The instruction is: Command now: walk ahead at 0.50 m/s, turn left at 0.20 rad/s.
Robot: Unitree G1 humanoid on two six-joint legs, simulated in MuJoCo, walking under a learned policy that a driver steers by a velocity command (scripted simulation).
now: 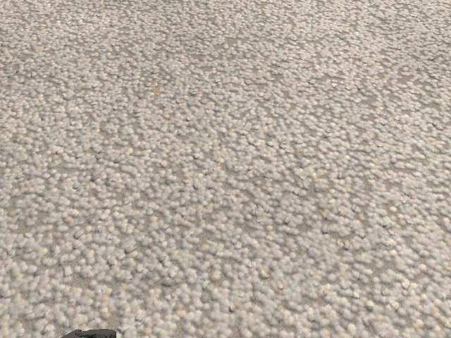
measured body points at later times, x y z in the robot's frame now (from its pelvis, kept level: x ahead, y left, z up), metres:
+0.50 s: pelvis +0.26 +0.02 +0.01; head +0.29 +0.03 +0.45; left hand +0.20 +0.29 -0.14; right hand +0.50 -0.17 -0.10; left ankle +0.39 +0.17 -0.70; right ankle +0.13 -0.11 -0.72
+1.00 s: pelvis +0.51 +0.11 +0.01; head +0.53 +0.13 +0.45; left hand +0.57 +0.43 -0.08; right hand +0.73 -0.11 -0.10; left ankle +0.39 +0.15 -0.72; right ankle +0.69 +0.09 -0.72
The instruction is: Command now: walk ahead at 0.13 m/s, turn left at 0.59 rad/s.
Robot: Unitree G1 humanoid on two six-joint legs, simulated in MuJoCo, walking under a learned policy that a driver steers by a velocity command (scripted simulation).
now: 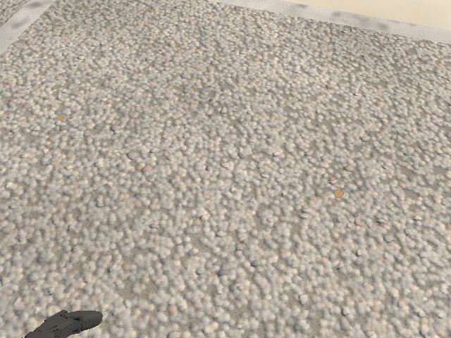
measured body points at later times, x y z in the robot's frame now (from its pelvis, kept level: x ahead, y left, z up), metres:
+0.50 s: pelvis +0.05 +0.02 +0.01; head +0.06 +0.05 +0.46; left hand +0.11 +0.31 -0.12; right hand +0.25 -0.20 -0.08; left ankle +0.04 +0.13 -0.73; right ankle +0.12 -0.12 -0.71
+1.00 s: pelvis +0.05 -0.02 +0.01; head +0.09 -0.04 +0.46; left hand +0.21 +0.26 -0.08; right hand +0.18 -0.32 -0.10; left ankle +0.03 +0.14 -0.64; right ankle +0.04 -0.10 -0.73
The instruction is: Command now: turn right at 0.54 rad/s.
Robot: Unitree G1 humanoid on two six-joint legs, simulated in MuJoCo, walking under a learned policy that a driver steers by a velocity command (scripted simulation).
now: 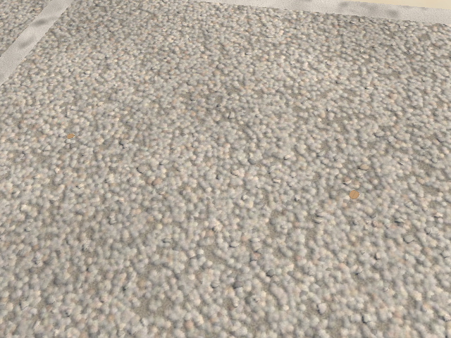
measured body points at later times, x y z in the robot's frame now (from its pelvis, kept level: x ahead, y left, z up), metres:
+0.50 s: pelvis +0.01 +0.04 +0.00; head +0.05 +0.05 +0.45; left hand +0.25 +0.28 -0.10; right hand +0.07 -0.28 -0.08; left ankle +0.05 +0.15 -0.74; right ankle -0.06 -0.08 -0.66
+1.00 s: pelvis +0.00 -0.01 +0.00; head +0.00 -0.01 +0.45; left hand +0.24 +0.16 -0.10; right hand +0.00 -0.30 -0.12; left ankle +0.05 +0.15 -0.74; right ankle -0.05 -0.10 -0.74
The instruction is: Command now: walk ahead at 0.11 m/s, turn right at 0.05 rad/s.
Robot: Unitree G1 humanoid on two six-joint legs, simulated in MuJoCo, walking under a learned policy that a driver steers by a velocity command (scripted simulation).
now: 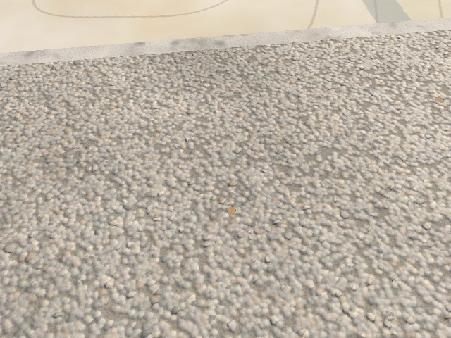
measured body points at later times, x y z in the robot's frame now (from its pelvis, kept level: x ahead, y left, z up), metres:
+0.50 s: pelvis +0.14 +0.06 +0.01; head +0.16 +0.09 +0.46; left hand +0.32 +0.32 -0.09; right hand +0.13 -0.20 -0.11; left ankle +0.04 +0.14 -0.74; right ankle +0.26 -0.11 -0.67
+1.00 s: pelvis +0.43 +0.03 +0.01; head +0.45 +0.03 +0.46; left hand +0.47 +0.31 -0.11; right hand +0.59 -0.24 -0.09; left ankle +0.54 +0.20 -0.66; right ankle +0.42 -0.06 -0.74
